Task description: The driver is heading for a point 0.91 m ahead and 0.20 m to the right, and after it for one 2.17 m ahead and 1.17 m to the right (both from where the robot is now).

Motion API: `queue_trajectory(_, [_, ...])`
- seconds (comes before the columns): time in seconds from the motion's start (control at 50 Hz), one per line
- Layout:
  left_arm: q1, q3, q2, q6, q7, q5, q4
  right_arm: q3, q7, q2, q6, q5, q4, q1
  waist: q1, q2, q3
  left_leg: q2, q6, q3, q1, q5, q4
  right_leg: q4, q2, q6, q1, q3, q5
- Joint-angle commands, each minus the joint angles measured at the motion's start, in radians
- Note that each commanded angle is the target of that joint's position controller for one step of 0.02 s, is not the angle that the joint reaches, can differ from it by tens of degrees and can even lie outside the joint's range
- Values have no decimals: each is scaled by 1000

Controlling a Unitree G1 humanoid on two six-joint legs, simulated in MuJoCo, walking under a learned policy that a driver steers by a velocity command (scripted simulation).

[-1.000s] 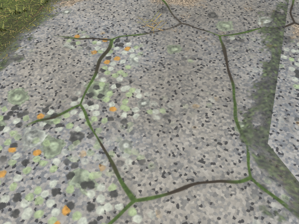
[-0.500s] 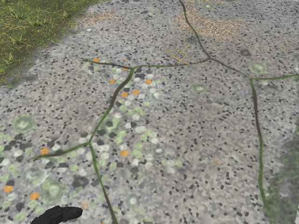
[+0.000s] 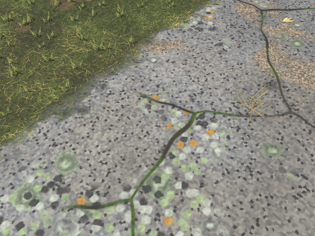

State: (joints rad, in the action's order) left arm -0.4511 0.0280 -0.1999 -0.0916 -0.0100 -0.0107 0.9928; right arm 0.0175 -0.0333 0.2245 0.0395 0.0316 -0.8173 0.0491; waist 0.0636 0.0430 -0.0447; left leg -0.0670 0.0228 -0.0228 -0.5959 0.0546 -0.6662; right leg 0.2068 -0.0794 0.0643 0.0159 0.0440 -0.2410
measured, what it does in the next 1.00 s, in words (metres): walks ahead, turning right: left foot, then right foot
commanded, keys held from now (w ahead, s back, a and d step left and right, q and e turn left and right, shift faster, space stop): no key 0.02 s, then e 0.72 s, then no key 0.02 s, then w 0.24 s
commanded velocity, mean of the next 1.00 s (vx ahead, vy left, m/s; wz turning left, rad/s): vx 0.13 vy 0.00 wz -0.37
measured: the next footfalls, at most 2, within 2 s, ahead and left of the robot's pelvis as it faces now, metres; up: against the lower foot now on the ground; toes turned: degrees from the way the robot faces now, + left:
left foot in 0.10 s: +0.21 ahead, +0.10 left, +0.00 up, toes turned +1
right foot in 0.60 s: +0.09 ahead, -0.09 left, +0.00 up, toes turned -21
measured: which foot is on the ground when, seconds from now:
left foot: up 0.00-0.08, down 0.10-0.60, up 0.62-1.00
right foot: down 0.00-0.10, up 0.12-0.58, down 0.60-1.00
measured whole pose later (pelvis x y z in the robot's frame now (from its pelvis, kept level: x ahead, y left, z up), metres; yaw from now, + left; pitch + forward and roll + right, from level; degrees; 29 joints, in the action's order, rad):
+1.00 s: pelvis +0.11 +0.00 +0.00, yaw -26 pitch +1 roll +0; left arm -0.30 0.06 -0.25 0.00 0.00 -0.02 0.82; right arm 0.06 -0.01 0.26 -0.01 0.03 -0.83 0.23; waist 0.02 0.00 0.02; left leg -0.01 0.01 -0.03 -0.33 0.38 -0.65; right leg 0.37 -0.08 0.08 -0.17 -0.08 -0.22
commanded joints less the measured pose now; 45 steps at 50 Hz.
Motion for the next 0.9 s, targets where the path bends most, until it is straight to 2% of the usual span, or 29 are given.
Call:
queue_trajectory(0.02, [-25, 22, -141, -6, 10, -3, -21, 2, 14, 45, 21, -4, 46, -19, -33, -138, 3, 64, 22, -43, 142, -25, 77, 67, 246, 81, -43, -87, 775])
queue_trajectory(0.04, [-20, 21, -141, -3, 14, -2, -18, 7, 20, 59, 26, -1, 33, 13, -47, -142, 15, 76, 34, -30, 190, -11, 105, 117, 247, 70, -30, -106, 807])
queue_trajectory(0.06, [-6, 21, -145, 0, 18, 1, -18, 15, 27, 76, 34, 3, 4, 85, -79, -136, 38, 93, 49, -23, 267, -21, 163, 195, 237, 57, -18, -122, 834])
queue_trajectory(0.08, [11, 21, -147, 3, 20, 13, -19, 22, 35, 95, 49, 13, -32, 187, -129, -98, 79, 85, 64, -22, 407, -146, 265, 327, 200, 35, -48, -108, 782])
queue_trajectory(0.1, [1, 13, -127, -1, 22, 25, -45, 36, 46, 157, 65, 32, -56, 296, -151, -37, 178, -68, 90, 89, 645, -512, 209, 505, 158, 9, -196, -95, 496])
queue_trajectory(0.12, [-147, -8, -22, 10, 31, 63, -52, 57, 46, 234, 54, 33, -49, 352, -119, 176, 374, -401, 263, 366, 940, -989, 121, 851, 28, -22, -435, -17, -256])
queue_trajectory(0.14, [-125, 21, -121, 34, 48, 44, -31, 57, 38, 194, 36, -24, -33, 344, -138, 86, 442, -404, 308, 399, 880, -1037, 143, 987, 9, -22, -461, -79, -416])
queue_trajectory(0.16, [-63, 35, -134, 47, 48, 24, -44, 45, 39, 152, 30, -31, -19, 266, -105, 40, 323, -356, 283, 304, 758, -916, 199, 1024, 44, -27, -496, -104, -365])
queue_trajectory(0.18, [-10, 36, -116, 56, 42, 6, -54, 31, 47, 103, 27, -25, -6, 188, -79, 25, 212, -306, 244, 236, 633, -756, 257, 999, 77, -35, -517, -94, -306])
queue_trajectory(0.2, [21, 41, -107, 68, 34, -7, -59, 22, 58, 75, 26, -23, -3, 154, -60, 37, 135, -264, 213, 174, 528, -651, 309, 967, 101, -44, -505, -91, -256])
queue_trajectory(0.22, [16, 45, -100, 85, 25, -18, -62, 20, 67, 69, 22, -25, -6, 140, -36, 53, 103, -232, 192, 120, 427, -554, 352, 948, 110, -55, -454, -80, -217])
queue_trajectory(0.28, [-7, 52, -68, 121, 17, -19, -67, 28, 72, 88, 24, -16, 0, 140, -9, 40, 127, -227, 215, 45, 353, -476, 377, 976, 92, -73, -413, -52, -172])
queue_trajectory(0.32, [38, 57, -74, 139, 17, -21, -93, 32, 75, 96, 18, -8, 5, 126, -8, 51, 116, -228, 219, 21, 321, -276, 405, 928, 106, -75, -440, -43, -146])
queue_trajectory(0.38, [129, 54, -79, 160, 4, -25, -142, 38, 80, 107, 1, -5, 3, 134, -29, 84, 87, -223, 206, 0, 305, 30, 447, 793, 127, -74, -457, -25, -103])
queue_trajectory(0.48, [206, 49, -92, 168, -14, -18, -206, 59, 71, 159, -26, 1, 2, 164, -65, 73, 98, -268, 200, -17, 329, 164, 422, 619, 115, -51, -382, 28, -162])
queue_trajectory(0.54, [204, 50, -96, 159, -19, -9, -233, 72, 66, 187, -41, -1, 3, 164, -63, 72, 98, -284, 164, -36, 339, 178, 365, 477, 101, -21, -308, 49, -173])
queue_trajectory(0.56, [169, 50, -96, 152, -18, -8, -230, 76, 65, 195, -48, -5, 3, 160, -43, 50, 99, -274, 126, -68, 308, 169, 316, 367, 87, -5, -232, 55, -118])
queue_trajectory(0.58, [135, 56, -118, 141, -15, -8, -220, 80, 61, 185, -56, 0, -9, 192, -34, -17, 87, -245, 63, -109, 261, 193, 224, 233, 93, 13, -166, -4, -60])
queue_trajectory(0.6, [125, 71, -194, 128, -3, -17, -229, 71, 49, 126, -67, 2, -3, 230, -43, -249, 57, -133, -20, -207, 138, 370, -25, 31, 286, 56, -133, -290, -45])
queue_trajectory(0.62, [128, 104, -332, 128, 8, -17, -244, 59, 63, 90, -74, -13, 70, 148, -22, -392, -35, 51, -70, -145, -51, 568, -172, -7, 476, 199, -217, -576, 182])
queue_trajectory(0.64, [100, 102, -282, 129, 23, -22, -229, 61, 68, 118, -85, -3, 73, 89, -8, -220, -36, 20, -70, -21, -27, 516, -324, 26, 438, 226, -240, -484, 243])
queue_trajectory(0.66, [160, 89, -242, 128, 30, -14, -237, 62, 62, 108, -87, -17, 64, 116, -53, -178, -20, 21, -65, 14, -11, 427, -354, 48, 370, 202, -258, -390, 228])
queue_trajectory(0.68, [232, 82, -223, 131, 29, -12, -257, 65, 58, 114, -78, -22, 51, 139, -85, -157, -10, 24, -55, 30, -2, 351, -351, 57, 307, 165, -248, -330, 216])
queue_trajectory(0.7, [269, 78, -210, 129, 28, -4, -276, 71, 55, 133, -73, -6, 43, 154, -91, -175, 15, 37, -48, 26, -6, 308, -378, 75, 276, 154, -215, -302, 280])
queue_trajectory(0.72, [278, 72, -189, 126, 24, 0, -285, 74, 51, 138, -71, 4, 33, 175, -92, -163, 56, 45, -48, 25, 11, 295, -406, 95, 258, 159, -185, -285, 364])
queue_trajectory(0.76, [246, 71, -186, 118, 17, 6, -283, 73, 48, 125, -74, -2, 38, 180, -83, -123, 95, 51, -56, 29, 12, 296, -411, 115, 263, 170, -130, -288, 434])
queue_trajectory(0.8, [184, 71, -184, 111, 17, 1, -266, 66, 42, 113, -77, -1, 47, 165, -55, -141, 106, 38, -61, 25, 3, 291, -326, 60, 259, 180, -84, -329, 126])
queue_trajectory(0.84, [145, 68, -181, 109, 16, -8, -250, 64, 32, 120, -77, 6, 63, 116, -21, -186, 62, 37, -58, 21, -18, 297, -237, -7, 268, 188, -70, -396, -179])
queue_trajectory(0.9, [119, 68, -197, 96, 14, -15, -228, 56, 20, 108, -58, 5, 73, 89, -6, -166, 25, 42, -44, 13, 37, 315, -104, -27, 281, 192, -85, -420, -227])
Over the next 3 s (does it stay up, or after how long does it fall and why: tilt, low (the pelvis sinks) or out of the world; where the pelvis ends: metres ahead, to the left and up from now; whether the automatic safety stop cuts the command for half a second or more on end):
stays up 1.09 -0.22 0.00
